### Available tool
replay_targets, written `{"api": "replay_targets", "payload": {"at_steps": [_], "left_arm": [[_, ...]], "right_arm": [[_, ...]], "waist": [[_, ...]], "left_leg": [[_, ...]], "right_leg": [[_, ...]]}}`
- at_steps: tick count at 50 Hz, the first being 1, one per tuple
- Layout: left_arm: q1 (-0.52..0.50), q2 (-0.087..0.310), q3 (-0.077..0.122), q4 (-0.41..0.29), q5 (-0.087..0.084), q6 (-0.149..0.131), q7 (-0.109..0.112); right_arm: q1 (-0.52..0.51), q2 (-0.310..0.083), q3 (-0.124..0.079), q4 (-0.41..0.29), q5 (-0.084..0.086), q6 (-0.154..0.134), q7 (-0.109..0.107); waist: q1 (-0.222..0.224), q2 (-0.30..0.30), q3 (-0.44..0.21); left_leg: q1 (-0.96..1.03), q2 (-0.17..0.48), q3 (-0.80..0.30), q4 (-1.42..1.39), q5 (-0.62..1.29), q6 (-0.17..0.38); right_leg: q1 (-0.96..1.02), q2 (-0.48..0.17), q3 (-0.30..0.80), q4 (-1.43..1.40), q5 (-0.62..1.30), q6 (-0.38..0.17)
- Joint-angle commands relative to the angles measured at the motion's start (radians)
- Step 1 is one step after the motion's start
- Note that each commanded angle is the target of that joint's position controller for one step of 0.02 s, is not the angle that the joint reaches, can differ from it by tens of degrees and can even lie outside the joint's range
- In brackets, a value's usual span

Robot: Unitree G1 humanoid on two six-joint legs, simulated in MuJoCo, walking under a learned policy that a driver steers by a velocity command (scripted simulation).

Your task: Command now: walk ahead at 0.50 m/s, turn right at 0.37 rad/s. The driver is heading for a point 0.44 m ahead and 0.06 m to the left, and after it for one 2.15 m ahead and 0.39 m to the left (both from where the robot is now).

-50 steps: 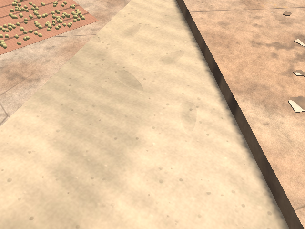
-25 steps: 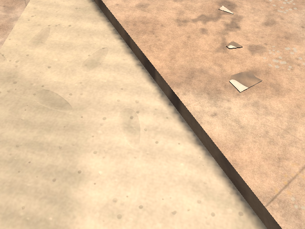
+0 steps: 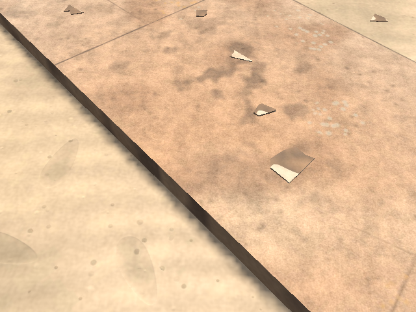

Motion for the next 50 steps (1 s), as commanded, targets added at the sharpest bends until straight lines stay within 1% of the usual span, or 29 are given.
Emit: {"api": "replay_targets", "payload": {"at_steps": [1,3,5,9,12,14,15,16,17,18,19,20,21,22,23,25,30,34,37,38,39,40,41,42,43,44,45,47,50], "left_arm": [[-0.003,0.050,0.010,-0.070,0.021,0.002,-0.030],[-0.001,0.043,0.006,-0.069,0.014,0.008,-0.034],[-0.059,0.034,-0.002,-0.086,0.013,0.006,-0.037],[-0.204,0.002,-0.029,-0.119,0.008,-0.003,-0.047],[-0.254,0.016,-0.031,-0.133,0.001,-0.008,-0.040],[-0.220,0.018,-0.030,-0.123,0.005,-0.016,-0.030],[-0.154,0.024,-0.025,-0.097,0.013,-0.024,-0.021],[-0.032,0.053,-0.012,-0.054,0.027,-0.036,-0.009],[0.119,0.130,0.004,-0.044,0.049,-0.044,0.005],[0.128,0.232,0.031,-0.035,0.021,-0.031,0.017],[0.087,0.157,0.017,-0.033,-0.010,-0.026,0.017],[0.022,0.094,-0.004,-0.037,-0.016,-0.031,0.014],[-0.028,0.041,-0.019,-0.037,-0.014,-0.035,0.013],[-0.064,0.017,-0.028,-0.039,-0.012,-0.039,0.019],[-0.085,0.019,-0.028,-0.037,-0.009,-0.041,0.024],[-0.080,0.041,-0.021,-0.027,-0.014,-0.042,0.034],[-0.073,0.050,-0.014,0.005,-0.020,-0.025,0.050],[-0.050,0.079,0.002,0.027,-0.017,-0.009,0.046],[-0.056,0.098,0.016,0.033,-0.021,0.008,0.048],[-0.057,0.100,0.018,0.037,-0.023,0.014,0.049],[-0.017,0.091,0.016,0.035,-0.013,0.017,0.045],[-0.013,0.013,-0.004,-0.027,-0.009,0.022,0.033],[-0.048,0.043,-0.001,-0.036,0.007,0.038,0.034],[-0.086,0.058,0.002,-0.038,0.004,0.041,0.028],[-0.124,0.068,0.006,-0.041,-0.003,0.031,0.020],[-0.137,0.081,0.011,-0.041,-0.003,0.021,0.016],[-0.118,0.078,0.011,-0.030,0.008,0.018,0.012],[-0.090,0.051,0.005,-0.009,0.011,0.018,0.004],[-0.129,0.038,0.002,-0.019,0.004,0.017,0.001]], "right_arm": [[0.117,-0.115,-0.026,0.009,0.005,0.005,-0.001],[0.135,-0.119,-0.028,0.030,0.017,-0.009,0.009],[0.145,-0.129,-0.032,0.047,0.022,-0.015,0.012],[0.177,-0.134,-0.034,0.080,0.028,-0.005,0.014],[0.233,-0.164,-0.043,0.112,0.030,0.005,0.017],[0.237,-0.179,-0.045,0.127,0.037,0.015,0.015],[0.240,-0.172,-0.041,0.135,0.039,0.018,0.013],[0.252,-0.139,-0.029,0.140,0.039,0.018,0.011],[0.239,-0.077,-0.007,0.098,0.043,0.016,0.010],[0.325,-0.027,0.003,0.087,0.053,0.022,0.002],[0.290,-0.124,-0.023,0.121,0.031,0.044,-0.013],[0.271,-0.103,-0.023,0.125,0.033,0.047,-0.010],[0.265,-0.083,-0.020,0.136,0.036,0.053,-0.011],[0.248,-0.081,-0.023,0.142,0.031,0.062,-0.010],[0.255,-0.078,-0.025,0.148,0.024,0.073,-0.005],[0.251,-0.063,-0.028,0.144,0.023,0.087,0.003],[0.116,-0.024,-0.015,0.083,0.018,0.106,0.024],[0.059,-0.041,-0.016,0.041,0.018,0.114,0.033],[0.061,-0.059,-0.025,0.019,0.015,0.111,0.035],[0.096,-0.064,-0.029,0.023,0.009,0.102,0.032],[0.158,-0.123,-0.047,0.033,0.003,0.090,0.020],[0.196,-0.275,-0.085,0.023,0.012,0.089,0.008],[0.267,-0.283,-0.096,0.038,0.048,0.102,0.011],[0.222,-0.240,-0.086,0.035,0.045,0.114,0.009],[0.151,-0.181,-0.068,0.026,0.039,0.124,0.004],[0.094,-0.151,-0.057,0.012,0.039,0.129,0.000],[0.068,-0.137,-0.053,0.004,0.039,0.123,-0.004],[0.082,-0.152,-0.057,0.009,0.034,0.105,0.001],[0.124,-0.179,-0.067,0.025,0.035,0.086,0.011]], "waist": [[-0.036,0.168,-0.016],[-0.023,0.176,-0.038],[-0.023,0.170,-0.020],[-0.060,0.176,0.007],[-0.076,0.167,0.015],[-0.050,0.140,0.015],[-0.015,0.111,-0.009],[0.032,0.059,-0.080],[0.093,-0.078,-0.208],[0.054,-0.280,-0.223],[0.048,-0.087,-0.134],[0.014,-0.065,-0.067],[-0.014,-0.042,-0.041],[-0.031,-0.050,-0.023],[-0.047,-0.070,-0.028],[-0.062,-0.059,-0.052],[-0.040,-0.090,-0.022],[-0.020,-0.085,-0.034],[-0.026,-0.059,-0.031],[-0.053,-0.015,-0.050],[-0.076,0.109,-0.111],[-0.062,0.354,-0.143],[-0.119,0.273,-0.221],[-0.102,0.186,-0.114],[-0.078,0.140,0.003],[-0.051,0.140,0.050],[-0.036,0.161,0.049],[-0.030,0.119,-0.005],[-0.047,0.116,-0.007]], "left_leg": [[0.209,0.250,-0.285,-0.277,0.043,0.131],[0.220,0.239,-0.225,-0.281,0.173,0.152],[0.227,0.245,-0.180,-0.310,0.187,0.166],[0.187,0.210,-0.093,-0.347,0.118,0.156],[0.209,0.239,-0.102,-0.315,0.164,0.147],[0.221,0.251,-0.099,-0.252,0.237,0.134],[0.207,0.226,-0.068,-0.159,0.343,0.117],[0.174,0.172,-0.019,0.014,0.407,0.088],[0.040,0.111,0.030,0.288,0.137,0.047],[-0.190,-0.034,0.072,0.518,-0.381,0.022],[-0.214,0.012,-0.030,0.600,-0.386,0.031],[-0.200,0.035,-0.052,0.604,-0.338,0.034],[-0.173,0.059,-0.053,0.571,-0.295,0.028],[-0.144,0.068,-0.046,0.544,-0.251,0.018],[-0.108,0.056,-0.025,0.557,-0.218,0.005],[-0.093,0.037,-0.009,0.555,-0.168,-0.010],[-0.096,0.052,0.035,0.340,-0.061,-0.022],[-0.033,0.041,0.071,0.214,-0.064,0.010],[0.019,0.027,0.080,0.110,-0.104,0.051],[0.100,0.015,0.077,0.016,-0.022,0.070],[0.230,0.069,-0.041,-0.069,0.126,0.113],[0.405,0.335,-0.448,-0.119,0.349,0.263],[0.415,0.405,-0.609,-0.199,0.145,0.377],[0.346,0.362,-0.565,-0.245,-0.153,0.365],[0.245,0.308,-0.503,-0.299,-0.363,0.318],[0.192,0.253,-0.458,-0.337,-0.399,0.264],[0.169,0.210,-0.412,-0.347,-0.334,0.241],[0.188,0.170,-0.356,-0.333,-0.201,0.238],[0.207,0.153,-0.357,-0.335,-0.220,0.247]], "right_leg": [[-0.209,-0.070,0.014,0.003,0.068,0.004],[-0.196,-0.054,0.005,-0.038,0.092,0.010],[-0.223,-0.068,-0.017,-0.138,0.131,0.021],[-0.127,-0.100,-0.112,-0.404,0.234,0.032],[-0.048,-0.084,-0.156,-0.516,0.231,0.019],[0.041,-0.065,-0.173,-0.604,0.238,-0.003],[0.155,-0.043,-0.176,-0.668,0.252,-0.018],[0.321,-0.069,-0.127,-0.702,0.264,-0.041],[0.520,-0.325,0.139,-0.745,0.249,-0.090],[0.588,-0.526,0.443,-0.847,0.441,-0.202],[0.499,-0.481,0.351,-0.811,0.582,-0.203],[0.423,-0.430,0.206,-0.804,0.741,-0.184],[0.368,-0.384,0.102,-0.817,0.841,-0.152],[0.329,-0.350,0.030,-0.830,0.897,-0.122],[0.295,-0.331,-0.027,-0.831,0.974,-0.114],[0.287,-0.325,-0.092,-0.826,1.065,-0.117],[0.266,-0.309,-0.206,-0.822,0.945,-0.119],[0.279,-0.340,-0.218,-0.758,0.883,-0.120],[0.279,-0.361,-0.214,-0.641,0.798,-0.098],[0.250,-0.335,-0.242,-0.537,0.744,-0.065],[0.170,-0.276,-0.278,-0.355,0.541,-0.010],[-0.132,-0.088,-0.326,-0.072,-0.123,0.057],[-0.200,-0.039,-0.123,0.055,-0.304,0.057],[-0.258,-0.080,-0.066,0.083,-0.221,0.052],[-0.281,-0.113,-0.062,0.022,-0.113,0.045],[-0.258,-0.127,-0.068,-0.060,-0.041,0.045],[-0.209,-0.128,-0.074,-0.102,0.015,0.053],[-0.155,-0.112,-0.084,-0.135,0.074,0.067],[-0.165,-0.103,-0.088,-0.249,0.087,0.094]]}}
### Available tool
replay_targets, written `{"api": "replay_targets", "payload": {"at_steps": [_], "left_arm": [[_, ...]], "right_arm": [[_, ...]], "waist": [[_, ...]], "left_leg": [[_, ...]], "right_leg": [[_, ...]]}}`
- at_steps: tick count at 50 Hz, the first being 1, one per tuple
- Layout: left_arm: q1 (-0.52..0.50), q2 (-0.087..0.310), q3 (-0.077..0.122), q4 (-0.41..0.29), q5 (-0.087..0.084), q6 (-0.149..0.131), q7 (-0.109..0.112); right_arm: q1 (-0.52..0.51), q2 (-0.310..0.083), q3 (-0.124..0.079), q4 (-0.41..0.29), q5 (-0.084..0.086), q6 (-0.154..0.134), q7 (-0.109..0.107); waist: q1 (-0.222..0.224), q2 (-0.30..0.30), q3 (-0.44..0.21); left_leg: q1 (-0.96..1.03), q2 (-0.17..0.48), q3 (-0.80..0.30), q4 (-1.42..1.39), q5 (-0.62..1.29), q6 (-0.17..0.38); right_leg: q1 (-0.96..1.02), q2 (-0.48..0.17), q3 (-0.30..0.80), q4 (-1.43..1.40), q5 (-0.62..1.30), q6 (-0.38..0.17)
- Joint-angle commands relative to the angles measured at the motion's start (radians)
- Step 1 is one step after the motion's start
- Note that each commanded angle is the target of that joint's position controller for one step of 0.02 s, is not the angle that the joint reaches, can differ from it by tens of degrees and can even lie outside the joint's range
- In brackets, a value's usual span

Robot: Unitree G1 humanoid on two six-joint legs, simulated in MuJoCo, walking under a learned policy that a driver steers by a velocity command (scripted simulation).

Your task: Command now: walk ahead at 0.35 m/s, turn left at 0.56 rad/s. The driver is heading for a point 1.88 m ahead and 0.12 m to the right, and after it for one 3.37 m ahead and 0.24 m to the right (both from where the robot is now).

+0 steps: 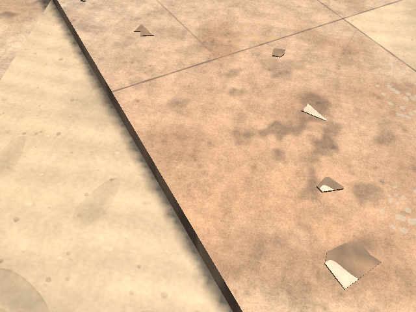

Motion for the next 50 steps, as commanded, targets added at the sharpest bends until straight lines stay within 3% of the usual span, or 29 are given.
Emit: {"api": "replay_targets", "payload": {"at_steps": [1,7,9,10,11,12,13,14,15,16,18,20,21,22,24,27,29,30,31,32,33,34,36,38,40,44,48,49,50], "left_arm": [[-0.026,0.075,0.018,-0.058,-0.003,-0.011,-0.002],[-0.099,0.075,0.013,-0.100,-0.018,-0.033,0.002],[-0.035,0.077,0.013,-0.091,-0.026,-0.045,0.011],[0.035,0.073,0.014,-0.073,-0.027,-0.054,0.022],[0.081,0.098,0.022,-0.067,-0.019,-0.064,0.036],[0.159,0.174,0.036,-0.066,-0.001,-0.073,0.053],[0.164,0.282,0.055,-0.072,0.009,-0.065,0.059],[0.137,0.254,0.057,-0.060,0.005,-0.057,0.056],[0.102,0.158,0.033,-0.072,-0.009,-0.059,0.046],[0.067,0.112,0.020,-0.074,-0.017,-0.061,0.037],[0.052,0.098,0.012,-0.067,-0.018,-0.067,0.033],[0.072,0.107,0.015,-0.046,-0.019,-0.067,0.025],[0.021,0.145,0.035,-0.060,-0.055,-0.071,0.037],[0.014,0.141,0.034,-0.056,-0.064,-0.067,0.044],[0.026,0.159,0.041,-0.042,-0.056,-0.051,0.050],[0.043,0.179,0.049,-0.023,-0.062,-0.042,0.042],[0.034,0.162,0.043,-0.012,-0.072,-0.045,0.034],[0.075,0.138,0.036,0.007,-0.063,-0.053,0.027],[0.093,0.098,0.019,-0.006,-0.024,-0.066,0.020],[0.173,0.025,-0.011,0.016,-0.021,-0.065,0.014],[0.126,0.050,-0.008,0.020,-0.041,-0.047,0.012],[0.074,0.088,0.001,0.003,-0.055,-0.033,0.012],[0.045,0.115,0.013,0.002,-0.051,-0.005,0.032],[0.081,0.127,0.023,0.012,-0.053,0.013,0.046],[0.110,0.118,0.028,0.016,-0.054,0.026,0.050],[0.048,0.086,0.028,-0.027,-0.057,0.039,0.048],[0.108,0.089,0.034,-0.027,-0.053,0.033,0.016],[0.124,0.094,0.037,-0.022,-0.040,0.031,0.008],[0.116,0.170,0.056,-0.043,-0.030,0.026,0.013]], "right_arm": [[0.032,-0.163,-0.042,-0.043,-0.001,-0.023,0.001],[0.050,-0.187,-0.056,-0.042,-0.011,-0.024,0.004],[0.002,-0.180,-0.057,-0.055,-0.009,-0.025,0.008],[-0.034,-0.172,-0.056,-0.062,-0.007,-0.024,0.006],[-0.042,-0.145,-0.049,-0.069,-0.003,-0.030,0.000],[-0.041,-0.064,-0.027,-0.091,0.007,-0.043,-0.005],[-0.040,-0.024,-0.013,-0.128,0.007,-0.048,-0.008],[0.003,-0.100,-0.026,-0.122,-0.029,-0.043,-0.009],[0.012,-0.121,-0.033,-0.091,-0.031,-0.039,-0.005],[0.026,-0.107,-0.031,-0.075,-0.026,-0.035,0.000],[0.031,-0.090,-0.026,-0.071,-0.026,-0.020,0.014],[0.010,-0.063,-0.014,-0.079,-0.018,-0.010,0.022],[-0.078,-0.044,-0.013,-0.130,0.056,-0.018,-0.007],[-0.117,-0.037,-0.001,-0.144,0.049,-0.019,-0.017],[-0.143,-0.024,0.008,-0.162,0.024,-0.016,-0.021],[-0.157,-0.050,0.000,-0.177,0.027,-0.013,-0.016],[-0.123,-0.059,-0.009,-0.167,0.020,-0.016,-0.017],[-0.103,-0.092,-0.019,-0.168,0.009,-0.018,-0.025],[-0.041,-0.161,-0.033,-0.172,-0.011,-0.017,-0.039],[-0.033,-0.097,-0.009,-0.150,-0.026,-0.011,-0.043],[-0.049,-0.017,0.012,-0.142,-0.019,-0.009,-0.034],[-0.101,-0.019,0.015,-0.143,-0.014,-0.014,-0.028],[-0.185,-0.086,-0.004,-0.149,-0.013,-0.026,-0.030],[-0.240,-0.126,-0.020,-0.148,-0.010,-0.027,-0.044],[-0.251,-0.123,-0.025,-0.143,-0.005,-0.020,-0.055],[-0.265,-0.104,-0.027,-0.118,0.001,-0.011,-0.068],[-0.294,-0.114,-0.031,-0.107,0.024,0.007,-0.074],[-0.279,-0.099,-0.031,-0.096,0.037,0.016,-0.072],[-0.214,-0.070,-0.029,-0.082,0.029,0.021,-0.068]], "waist": [[-0.015,0.111,-0.027],[-0.037,0.125,-0.023],[0.007,0.123,-0.026],[0.059,0.095,-0.016],[0.093,0.060,-0.020],[0.113,-0.074,-0.068],[0.094,-0.239,-0.056],[0.042,-0.178,-0.028],[0.032,-0.073,-0.007],[0.014,-0.051,0.009],[0.005,-0.115,-0.024],[0.006,-0.127,-0.053],[0.012,-0.134,-0.057],[0.023,-0.124,-0.073],[0.034,-0.133,-0.097],[0.041,-0.128,-0.087],[0.008,-0.090,-0.081],[0.000,-0.041,-0.098],[-0.002,0.077,-0.201],[0.020,0.226,-0.305],[-0.002,0.213,-0.283],[0.000,0.179,-0.204],[0.017,0.144,-0.135],[0.045,0.164,-0.107],[0.044,0.172,-0.104],[0.028,0.146,-0.078],[0.073,0.134,-0.110],[0.078,0.094,-0.093],[0.045,-0.096,-0.063]], "left_leg": [[0.086,0.229,-0.333,-0.228,-0.262,0.153],[0.009,0.221,-0.400,-0.186,-0.329,0.151],[-0.086,0.195,-0.411,-0.149,-0.326,0.128],[-0.153,0.160,-0.400,-0.084,-0.287,0.099],[-0.219,0.104,-0.365,0.023,-0.240,0.052],[-0.302,0.030,-0.253,0.238,-0.287,-0.003],[-0.464,-0.101,-0.076,0.429,-0.431,-0.032],[-0.470,0.008,-0.069,0.572,-0.423,-0.036],[-0.440,0.033,-0.084,0.620,-0.365,-0.042],[-0.401,0.046,-0.078,0.628,-0.313,-0.061],[-0.349,0.030,-0.045,0.646,-0.247,-0.097],[-0.303,0.015,-0.027,0.593,-0.215,-0.120],[-0.347,0.060,-0.053,0.500,-0.160,-0.147],[-0.322,0.075,-0.041,0.424,-0.136,-0.163],[-0.217,0.094,0.003,0.307,-0.098,-0.174],[-0.110,0.084,0.043,0.198,-0.024,-0.143],[0.022,0.069,0.055,0.032,0.119,-0.094],[0.135,0.103,0.008,-0.027,0.286,-0.064],[0.350,0.253,-0.138,0.072,0.716,-0.007],[0.423,0.398,-0.259,0.087,0.818,0.142],[0.361,0.405,-0.286,0.046,0.677,0.177],[0.300,0.379,-0.260,0.018,0.558,0.156],[0.170,0.358,-0.211,-0.028,0.405,0.114],[0.052,0.345,-0.154,-0.056,0.331,0.105],[0.008,0.351,-0.110,-0.070,0.294,0.124],[0.002,0.374,-0.061,-0.072,0.238,0.136],[0.033,0.368,0.001,0.036,0.288,0.082],[0.007,0.327,0.042,0.117,0.192,0.030],[-0.121,0.241,0.131,0.313,-0.037,-0.071]], "right_leg": [[-0.094,0.007,-0.002,-0.096,0.037,0.028],[0.017,0.042,0.004,-0.284,0.036,0.027],[0.179,0.069,0.004,-0.386,0.031,0.006],[0.303,0.080,-0.002,-0.495,0.092,-0.004],[0.414,0.044,0.025,-0.571,0.107,-0.011],[0.524,-0.165,0.220,-0.676,-0.041,-0.048],[0.540,-0.376,0.561,-0.786,-0.103,-0.148],[0.467,-0.417,0.602,-0.741,-0.001,-0.233],[0.432,-0.356,0.492,-0.712,0.112,-0.240],[0.400,-0.289,0.351,-0.700,0.265,-0.216],[0.397,-0.209,0.176,-0.656,0.644,-0.187],[0.392,-0.178,0.078,-0.614,0.863,-0.181],[0.425,-0.187,0.084,-0.622,0.816,-0.194],[0.439,-0.192,0.080,-0.618,0.790,-0.199],[0.403,-0.196,0.067,-0.615,0.790,-0.203],[0.357,-0.197,0.070,-0.596,0.740,-0.195],[0.309,-0.167,0.055,-0.534,0.649,-0.155],[0.264,-0.125,0.027,-0.478,0.600,-0.108],[0.142,-0.063,-0.025,-0.348,0.387,-0.042],[0.091,-0.031,-0.019,-0.252,-0.039,0.014],[0.074,-0.040,0.022,-0.195,-0.277,0.039],[0.032,-0.041,0.026,-0.167,-0.309,0.050],[0.044,-0.046,0.033,-0.142,-0.240,0.064],[0.100,-0.033,0.009,-0.087,-0.164,0.074],[0.109,-0.019,-0.025,0.000,-0.158,0.077],[0.085,-0.041,-0.028,-0.011,-0.137,0.047],[0.204,-0.007,-0.080,-0.278,0.039,-0.005],[0.236,0.018,-0.070,-0.396,0.132,-0.037],[0.295,-0.085,0.137,-0.535,0.364,-0.099]]}}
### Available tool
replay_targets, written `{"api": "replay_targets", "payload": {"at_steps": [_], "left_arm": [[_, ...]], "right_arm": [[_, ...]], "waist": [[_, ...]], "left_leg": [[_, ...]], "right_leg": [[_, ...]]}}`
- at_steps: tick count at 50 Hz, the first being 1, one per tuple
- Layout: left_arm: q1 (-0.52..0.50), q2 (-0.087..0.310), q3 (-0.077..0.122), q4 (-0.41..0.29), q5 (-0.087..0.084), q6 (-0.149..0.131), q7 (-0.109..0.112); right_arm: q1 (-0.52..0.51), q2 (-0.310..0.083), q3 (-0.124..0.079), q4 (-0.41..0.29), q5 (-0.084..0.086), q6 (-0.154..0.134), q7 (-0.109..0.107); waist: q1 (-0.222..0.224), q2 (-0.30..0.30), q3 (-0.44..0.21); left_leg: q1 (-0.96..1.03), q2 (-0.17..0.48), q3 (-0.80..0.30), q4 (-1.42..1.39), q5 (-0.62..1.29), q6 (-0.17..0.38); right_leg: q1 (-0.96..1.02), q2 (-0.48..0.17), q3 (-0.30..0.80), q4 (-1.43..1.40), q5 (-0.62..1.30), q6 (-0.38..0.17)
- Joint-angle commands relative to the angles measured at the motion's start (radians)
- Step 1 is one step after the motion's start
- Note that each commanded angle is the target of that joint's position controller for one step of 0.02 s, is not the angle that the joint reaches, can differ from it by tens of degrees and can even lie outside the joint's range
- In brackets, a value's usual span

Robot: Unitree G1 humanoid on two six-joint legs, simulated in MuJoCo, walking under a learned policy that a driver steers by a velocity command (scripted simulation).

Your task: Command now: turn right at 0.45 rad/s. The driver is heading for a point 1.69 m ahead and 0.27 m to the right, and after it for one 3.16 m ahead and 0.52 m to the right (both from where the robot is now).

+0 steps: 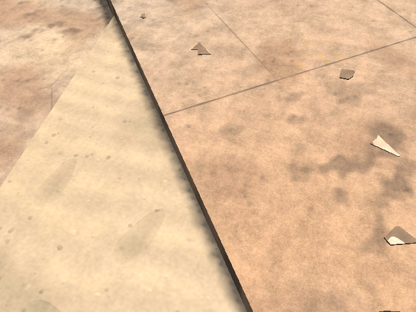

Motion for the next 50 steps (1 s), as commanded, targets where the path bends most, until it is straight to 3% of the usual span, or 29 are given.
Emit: {"api": "replay_targets", "payload": {"at_steps": [1,2,3,5,6,8,13,20,23,24,25,26,27,28,29,30,32,34,37,41,42,44,45,46,47,48,49,50], "left_arm": [[0.068,0.270,0.062,-0.077,0.027,-0.020,0.004],[0.087,0.249,0.055,-0.091,0.067,-0.041,-0.003],[0.040,0.230,0.052,-0.097,0.060,-0.056,-0.006],[-0.054,0.174,0.041,-0.119,0.012,-0.053,0.005],[-0.067,0.153,0.032,-0.127,0.002,-0.049,0.012],[-0.037,0.140,0.028,-0.134,0.005,-0.040,0.021],[0.011,0.168,0.043,-0.150,0.005,-0.022,0.037],[-0.061,0.180,0.052,-0.201,0.007,0.001,0.025],[-0.096,0.174,0.053,-0.217,-0.008,0.006,0.024],[-0.124,0.168,0.051,-0.226,-0.018,0.008,0.026],[-0.130,0.154,0.047,-0.231,-0.027,0.008,0.028],[-0.073,0.109,0.037,-0.223,-0.015,0.008,0.028],[0.010,0.080,0.035,-0.237,0.044,0.007,-0.003],[-0.008,0.137,0.051,-0.229,0.069,0.009,-0.009],[-0.040,0.146,0.056,-0.219,0.066,0.009,-0.021],[-0.038,0.145,0.058,-0.208,0.060,0.009,-0.036],[-0.011,0.135,0.056,-0.186,0.051,0.011,-0.066],[-0.041,0.109,0.043,-0.186,0.048,0.004,-0.075],[-0.092,0.077,0.026,-0.183,0.048,-0.007,-0.073],[-0.125,0.039,-0.002,-0.178,0.047,-0.023,-0.063],[-0.086,0.030,-0.007,-0.166,0.047,-0.028,-0.055],[0.105,0.023,-0.004,-0.088,0.048,-0.047,-0.035],[0.211,0.070,0.012,-0.052,0.056,-0.061,-0.025],[0.298,0.182,0.030,-0.058,0.071,-0.069,-0.014],[0.326,0.235,0.047,-0.026,0.044,-0.066,-0.012],[0.256,0.182,0.035,-0.035,0.039,-0.069,-0.017],[0.199,0.118,0.017,-0.040,0.037,-0.073,-0.021],[0.156,0.083,0.005,-0.041,0.039,-0.078,-0.019]], "right_arm": [[-0.039,-0.057,-0.019,-0.086,-0.018,0.000,0.000],[-0.114,-0.079,-0.026,-0.100,-0.017,-0.002,-0.005],[-0.083,-0.102,-0.036,-0.086,-0.002,0.000,-0.002],[-0.038,-0.129,-0.051,-0.048,-0.009,0.002,-0.008],[-0.031,-0.125,-0.053,-0.045,-0.012,0.000,-0.008],[-0.016,-0.099,-0.048,-0.043,-0.008,-0.007,-0.004],[-0.038,-0.080,-0.037,-0.060,0.002,-0.021,-0.003],[0.024,-0.094,-0.039,-0.055,0.009,-0.043,0.021],[0.062,-0.100,-0.041,-0.053,0.014,-0.063,0.035],[0.098,-0.104,-0.045,-0.044,0.014,-0.068,0.040],[0.137,-0.113,-0.052,-0.030,0.009,-0.071,0.042],[0.190,-0.165,-0.065,-0.022,-0.004,-0.070,0.039],[0.179,-0.238,-0.048,-0.050,-0.063,-0.045,0.026],[0.172,-0.233,-0.056,-0.061,-0.075,-0.032,0.030],[0.127,-0.168,-0.034,-0.075,-0.067,-0.027,0.033],[0.080,-0.148,-0.023,-0.085,-0.057,-0.028,0.033],[0.086,-0.133,-0.014,-0.089,-0.048,-0.041,0.026],[0.165,-0.131,-0.015,-0.067,-0.046,-0.058,0.031],[0.259,-0.131,-0.016,-0.027,-0.044,-0.080,0.037],[0.282,-0.153,-0.021,0.004,-0.042,-0.083,0.043],[0.300,-0.151,-0.024,0.017,-0.040,-0.073,0.044],[0.289,-0.148,-0.021,0.024,-0.016,-0.060,0.042],[0.265,-0.114,-0.010,0.013,-0.012,-0.068,0.045],[0.219,-0.018,0.020,-0.057,-0.007,-0.078,0.056],[0.190,-0.086,0.002,-0.069,-0.029,-0.069,0.055],[0.193,-0.107,-0.006,-0.060,-0.044,-0.062,0.060],[0.196,-0.091,-0.001,-0.044,-0.045,-0.068,0.072],[0.219,-0.083,0.000,-0.029,-0.039,-0.070,0.082]], "waist": [[-0.012,-0.358,-0.033],[0.045,-0.258,-0.100],[0.009,-0.179,-0.093],[-0.029,-0.097,-0.079],[-0.038,-0.099,-0.085],[-0.032,-0.113,-0.113],[0.001,-0.141,-0.122],[-0.003,-0.192,-0.113],[-0.020,-0.208,-0.127],[-0.048,-0.205,-0.131],[-0.069,-0.183,-0.130],[-0.060,-0.035,-0.171],[-0.023,0.220,-0.101],[-0.049,0.215,-0.076],[-0.037,0.135,-0.012],[-0.017,0.129,0.026],[-0.024,0.159,0.001],[-0.059,0.138,-0.009],[-0.096,0.142,0.011],[-0.095,0.169,0.033],[-0.078,0.187,0.019],[0.030,0.091,-0.015],[0.087,-0.010,-0.071],[0.107,-0.236,-0.141],[0.102,-0.216,-0.059],[0.056,-0.111,0.022],[0.032,-0.077,0.049],[-0.001,-0.080,0.067]], "left_leg": [[-0.310,-0.046,-0.036,0.364,-0.355,-0.063],[-0.320,-0.063,-0.188,0.584,-0.430,-0.065],[-0.342,-0.040,-0.221,0.668,-0.357,-0.056],[-0.372,-0.016,-0.226,0.678,-0.211,-0.063],[-0.344,-0.019,-0.223,0.678,-0.161,-0.074],[-0.324,-0.035,-0.212,0.659,-0.106,-0.092],[-0.317,-0.045,-0.216,0.410,-0.100,-0.118],[-0.129,-0.077,-0.218,0.191,-0.128,-0.099],[-0.046,-0.089,-0.213,0.025,-0.095,-0.083],[0.019,-0.090,-0.202,-0.096,-0.012,-0.071],[0.112,-0.075,-0.194,-0.229,0.111,-0.055],[0.266,0.084,-0.343,-0.288,0.118,0.002],[0.296,0.317,-0.629,-0.354,0.048,0.109],[0.174,0.369,-0.685,-0.370,-0.109,0.208],[0.095,0.309,-0.623,-0.402,-0.323,0.202],[0.054,0.244,-0.529,-0.418,-0.360,0.166],[0.104,0.171,-0.405,-0.414,-0.258,0.151],[0.175,0.160,-0.367,-0.407,-0.227,0.157],[0.261,0.187,-0.348,-0.409,-0.167,0.177],[0.162,0.189,-0.263,-0.401,-0.002,0.189],[0.135,0.206,-0.268,-0.364,0.100,0.206],[0.022,0.171,-0.215,-0.186,0.290,0.188],[-0.073,0.110,-0.136,0.011,0.328,0.148],[-0.312,-0.003,-0.038,0.320,-0.008,0.077],[-0.453,-0.043,-0.095,0.479,-0.236,0.064],[-0.502,0.013,-0.145,0.603,-0.223,0.068],[-0.521,0.032,-0.156,0.655,-0.168,0.069],[-0.515,0.051,-0.158,0.660,-0.110,0.067]], "right_leg": [[0.171,-0.336,0.555,-0.330,0.696,-0.251],[0.133,-0.372,0.616,-0.355,0.642,-0.359],[0.139,-0.322,0.526,-0.340,0.555,-0.329],[0.151,-0.231,0.420,-0.313,0.439,-0.230],[0.142,-0.203,0.390,-0.309,0.455,-0.213],[0.182,-0.174,0.362,-0.301,0.500,-0.214],[0.274,-0.162,0.399,-0.286,0.500,-0.220],[0.135,-0.139,0.503,-0.277,0.414,-0.216],[0.137,-0.116,0.555,-0.246,0.447,-0.194],[0.120,-0.093,0.553,-0.222,0.430,-0.171],[0.073,-0.056,0.534,-0.192,0.349,-0.133],[-0.060,0.026,0.434,-0.039,0.021,-0.069],[-0.305,0.232,0.172,0.172,-0.260,-0.003],[-0.321,0.158,0.153,0.381,-0.268,0.002],[-0.328,0.123,0.179,0.461,-0.170,-0.012],[-0.326,0.114,0.165,0.505,-0.090,-0.011],[-0.323,0.108,0.127,0.566,-0.006,0.005],[-0.339,0.115,0.117,0.513,0.007,0.013],[-0.340,0.115,0.128,0.325,0.000,0.013],[-0.081,0.093,0.022,-0.020,-0.104,-0.026],[0.006,0.102,-0.014,-0.069,-0.099,-0.053],[0.281,0.145,-0.052,-0.287,0.086,-0.089],[0.451,0.070,0.065,-0.344,0.101,-0.101],[0.604,-0.235,0.513,-0.464,-0.057,-0.164],[0.477,-0.339,0.704,-0.487,-0.012,-0.260],[0.420,-0.316,0.616,-0.456,-0.064,-0.290],[0.366,-0.265,0.532,-0.463,-0.112,-0.271],[0.319,-0.213,0.436,-0.496,-0.117,-0.229]]}}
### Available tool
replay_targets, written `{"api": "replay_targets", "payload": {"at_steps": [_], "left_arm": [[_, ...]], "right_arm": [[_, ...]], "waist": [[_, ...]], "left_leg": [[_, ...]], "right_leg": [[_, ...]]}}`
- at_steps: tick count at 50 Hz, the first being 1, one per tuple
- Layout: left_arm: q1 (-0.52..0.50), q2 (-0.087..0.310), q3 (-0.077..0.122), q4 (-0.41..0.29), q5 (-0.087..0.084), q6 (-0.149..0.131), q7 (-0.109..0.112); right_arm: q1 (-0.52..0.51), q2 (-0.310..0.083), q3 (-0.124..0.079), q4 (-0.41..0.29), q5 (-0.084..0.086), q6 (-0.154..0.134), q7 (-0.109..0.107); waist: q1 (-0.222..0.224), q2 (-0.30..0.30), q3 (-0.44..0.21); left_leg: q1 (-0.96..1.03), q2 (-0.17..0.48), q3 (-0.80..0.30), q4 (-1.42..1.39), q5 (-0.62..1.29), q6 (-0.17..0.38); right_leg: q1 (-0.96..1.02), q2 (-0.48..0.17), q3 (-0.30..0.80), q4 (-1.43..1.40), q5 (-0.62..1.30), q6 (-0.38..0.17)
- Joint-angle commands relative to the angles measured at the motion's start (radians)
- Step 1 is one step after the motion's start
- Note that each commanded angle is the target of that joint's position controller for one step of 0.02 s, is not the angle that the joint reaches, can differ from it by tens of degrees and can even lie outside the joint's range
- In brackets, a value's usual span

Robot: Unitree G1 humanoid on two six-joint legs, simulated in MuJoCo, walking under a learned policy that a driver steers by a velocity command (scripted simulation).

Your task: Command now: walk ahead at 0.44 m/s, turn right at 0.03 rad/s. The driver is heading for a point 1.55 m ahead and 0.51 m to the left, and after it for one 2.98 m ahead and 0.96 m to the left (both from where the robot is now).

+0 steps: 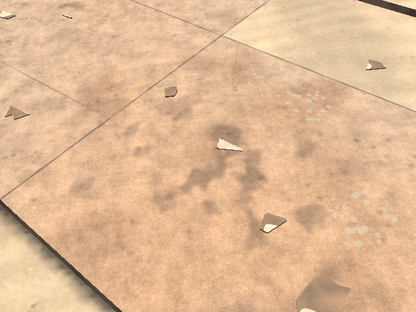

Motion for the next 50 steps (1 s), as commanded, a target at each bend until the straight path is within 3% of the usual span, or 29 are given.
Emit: {"api": "replay_targets", "payload": {"at_steps": [1,5,10,14,16,17,18,19,20,21,22,23,24,25,26,28,29,30,32,34,35,39,42,45,46,47,48,49,50], "left_arm": [[0.090,0.121,0.031,0.007,-0.008,-0.020,0.013],[0.168,0.112,0.028,0.080,-0.007,-0.049,0.012],[0.221,0.090,0.016,0.155,0.004,-0.073,0.028],[0.278,0.087,0.006,0.218,0.003,-0.076,0.043],[0.296,0.069,-0.002,0.236,-0.001,-0.069,0.054],[0.222,0.076,-0.007,0.213,-0.021,-0.057,0.050],[0.237,0.099,-0.004,0.200,-0.030,-0.056,0.053],[0.260,0.196,0.018,0.201,-0.031,-0.048,0.050],[0.227,0.268,0.042,0.188,-0.027,-0.046,0.041],[0.205,0.262,0.048,0.145,-0.066,-0.061,0.017],[0.174,0.213,0.035,0.104,-0.081,-0.075,-0.014],[0.152,0.160,0.026,0.073,-0.045,-0.093,-0.033],[0.049,0.115,0.022,0.024,-0.021,-0.095,-0.029],[-0.003,0.066,0.008,-0.004,-0.025,-0.086,-0.016],[-0.032,0.021,-0.010,-0.037,-0.015,-0.076,0.001],[-0.038,-0.007,-0.029,-0.076,-0.004,-0.031,0.022],[-0.084,0.054,-0.016,-0.129,-0.066,-0.065,0.022],[-0.083,0.052,-0.015,-0.134,-0.072,-0.070,0.025],[-0.158,0.054,-0.024,-0.185,-0.051,-0.073,0.027],[-0.283,0.040,-0.029,-0.228,-0.015,-0.077,0.034],[-0.332,0.032,-0.034,-0.254,-0.005,-0.079,0.032],[-0.549,0.000,-0.045,-0.308,-0.031,-0.084,0.005],[-0.586,0.048,-0.027,-0.296,-0.040,-0.103,-0.022],[-0.535,0.099,0.001,-0.288,-0.045,-0.116,-0.023],[-0.441,0.132,0.016,-0.270,-0.056,-0.118,-0.013],[-0.239,0.155,0.029,-0.220,-0.063,-0.120,0.000],[-0.015,0.176,0.031,-0.164,-0.043,-0.113,0.014],[0.023,0.165,0.025,-0.141,-0.002,-0.108,0.013],[-0.020,0.121,0.034,-0.158,-0.021,-0.095,0.021]], "right_arm": [[-0.079,-0.088,-0.019,-0.093,-0.007,-0.021,0.025],[-0.139,-0.048,-0.014,-0.120,0.000,-0.002,0.026],[-0.288,-0.017,0.003,-0.221,-0.020,0.020,-0.008],[-0.440,0.030,0.044,-0.324,-0.026,0.007,-0.013],[-0.482,0.046,0.065,-0.357,-0.027,-0.002,0.003],[-0.428,0.057,0.082,-0.348,-0.013,0.004,0.022],[-0.385,0.045,0.079,-0.330,-0.008,0.007,0.038],[-0.270,0.007,0.055,-0.297,0.004,0.020,0.040],[-0.071,-0.047,0.029,-0.249,0.015,0.031,0.035],[0.042,-0.091,0.003,-0.200,0.026,0.032,0.026],[0.114,-0.183,-0.039,-0.140,0.034,0.026,0.018],[0.078,-0.237,-0.057,-0.144,0.033,0.025,0.000],[0.006,-0.232,-0.058,-0.137,0.018,0.018,-0.010],[-0.010,-0.210,-0.053,-0.097,0.007,0.003,-0.022],[-0.034,-0.167,-0.044,-0.076,-0.001,-0.016,-0.031],[-0.103,-0.078,-0.021,-0.061,0.000,-0.036,-0.030],[-0.139,-0.003,0.012,-0.130,0.043,-0.080,0.000],[-0.157,-0.011,0.015,-0.118,0.054,-0.102,0.015],[-0.137,-0.059,0.005,-0.118,0.062,-0.119,0.012],[-0.049,-0.061,0.004,-0.102,0.056,-0.105,-0.005],[0.007,-0.074,0.000,-0.095,0.058,-0.098,-0.017],[0.177,-0.058,0.006,-0.043,0.061,-0.064,-0.060],[0.168,-0.104,-0.009,-0.033,0.075,-0.049,-0.078],[0.136,-0.117,-0.027,-0.035,0.065,-0.030,-0.082],[0.086,-0.132,-0.035,-0.056,0.057,-0.022,-0.083],[-0.020,-0.139,-0.038,-0.094,0.044,-0.023,-0.072],[-0.079,-0.103,-0.024,-0.145,0.017,-0.035,-0.052],[0.169,0.003,0.007,-0.137,0.018,-0.039,-0.036],[0.225,-0.095,0.005,-0.110,0.058,-0.036,-0.025]], "waist": [[0.025,-0.127,0.115],[0.026,-0.118,0.119],[0.023,-0.143,0.153],[0.039,-0.083,0.152],[0.050,-0.078,0.117],[0.009,-0.053,0.069],[0.010,-0.072,-0.012],[-0.053,-0.162,-0.116],[-0.150,-0.211,-0.248],[-0.206,-0.164,-0.340],[-0.222,0.043,-0.378],[-0.161,0.114,-0.501],[-0.114,-0.051,-0.389],[-0.076,-0.139,-0.208],[-0.034,-0.158,-0.086],[0.049,-0.116,0.009],[0.044,-0.116,-0.043],[0.069,-0.103,-0.027],[0.071,-0.097,0.047],[0.015,-0.119,0.051],[-0.011,-0.077,0.044],[-0.097,0.019,-0.010],[-0.084,0.083,-0.060],[-0.028,0.118,-0.101],[0.025,0.134,-0.123],[0.135,0.119,-0.211],[0.199,0.015,-0.388],[0.065,-0.287,-0.511],[0.077,-0.260,-0.527]], "left_leg": [[-0.432,0.059,-0.044,0.219,0.086,0.000],[-0.557,-0.006,-0.091,0.416,0.104,-0.012],[-0.807,-0.034,-0.044,0.590,-0.050,0.024],[-0.975,0.005,0.024,0.506,-0.153,0.065],[-0.833,0.013,0.124,0.358,-0.066,0.067],[-0.535,-0.011,0.201,0.113,0.023,0.082],[-0.267,-0.061,0.230,-0.017,0.175,0.086],[-0.077,-0.152,0.271,0.002,0.006,0.092],[0.108,-0.187,0.209,-0.034,-0.004,0.126],[0.370,-0.174,0.074,-0.132,0.058,0.180],[0.598,0.023,-0.366,-0.412,-0.079,0.300],[0.587,0.220,-0.846,-0.606,-0.048,0.329],[0.448,0.188,-0.877,-0.676,-0.098,0.286],[0.302,0.179,-0.776,-0.688,-0.051,0.242],[0.175,0.143,-0.675,-0.665,0.126,0.228],[-0.018,0.066,-0.456,-0.650,0.256,0.213],[0.003,0.058,-0.484,-0.736,0.217,0.207],[0.026,0.049,-0.461,-0.769,0.184,0.185],[-0.032,0.007,-0.400,-0.820,0.248,0.146],[0.005,-0.041,-0.336,-0.841,0.380,0.089],[0.044,-0.032,-0.336,-0.834,0.495,0.078],[0.233,-0.034,-0.327,-0.813,0.662,-0.013],[0.392,-0.023,-0.342,-0.725,0.877,-0.038],[0.427,-0.003,-0.403,-0.571,1.123,-0.062],[0.412,0.001,-0.419,-0.465,1.177,-0.068],[0.324,-0.012,-0.419,-0.263,1.138,-0.072],[0.139,-0.063,-0.362,0.015,0.627,-0.057],[-0.247,-0.182,-0.343,0.286,-0.267,-0.091],[-0.320,-0.083,-0.312,0.412,-0.148,-0.080]], "right_leg": [[0.160,-0.297,0.330,-0.297,-0.097,-0.129],[0.152,-0.294,0.152,-0.309,0.210,-0.119],[0.239,-0.324,0.046,-0.330,0.379,-0.121],[0.364,-0.323,-0.046,-0.343,0.423,-0.083],[0.346,-0.306,-0.098,-0.382,0.573,-0.080],[0.210,-0.265,-0.178,-0.377,0.836,-0.071],[0.168,-0.288,-0.158,-0.310,1.186,-0.083],[0.167,-0.340,-0.153,-0.125,1.549,-0.093],[0.197,-0.371,-0.135,0.106,1.689,-0.073],[0.024,-0.310,-0.152,0.373,1.570,-0.028],[-0.301,-0.097,-0.136,0.861,0.595,0.039],[-0.368,0.006,-0.004,1.220,0.008,0.051],[-0.430,-0.033,0.086,1.306,0.078,0.042],[-0.480,-0.071,0.063,1.303,0.068,0.044],[-0.516,-0.101,0.053,1.315,0.020,0.037],[-0.517,-0.145,0.070,1.264,-0.042,0.025],[-0.522,-0.147,0.111,1.279,-0.064,0.006],[-0.595,-0.169,0.106,1.230,-0.007,-0.008],[-0.644,-0.180,0.060,1.024,0.057,0.003],[-0.668,-0.147,-0.018,0.822,0.174,0.025],[-0.677,-0.130,-0.034,0.714,0.233,0.045],[-0.577,-0.021,-0.077,0.239,0.402,0.061],[-0.483,0.037,-0.052,0.036,0.431,0.036],[-0.274,0.068,-0.013,-0.015,0.367,0.011],[-0.176,0.035,0.018,-0.042,0.357,0.000],[0.055,-0.051,0.082,-0.091,0.442,-0.044],[0.410,-0.225,0.195,0.056,0.520,-0.112],[0.794,-0.515,0.598,0.127,0.696,-0.319],[0.693,-0.529,0.731,0.027,0.267,-0.356]]}}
